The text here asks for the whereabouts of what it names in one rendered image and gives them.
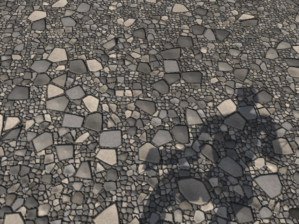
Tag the robot right hand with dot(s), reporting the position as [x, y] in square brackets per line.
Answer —
[294, 212]

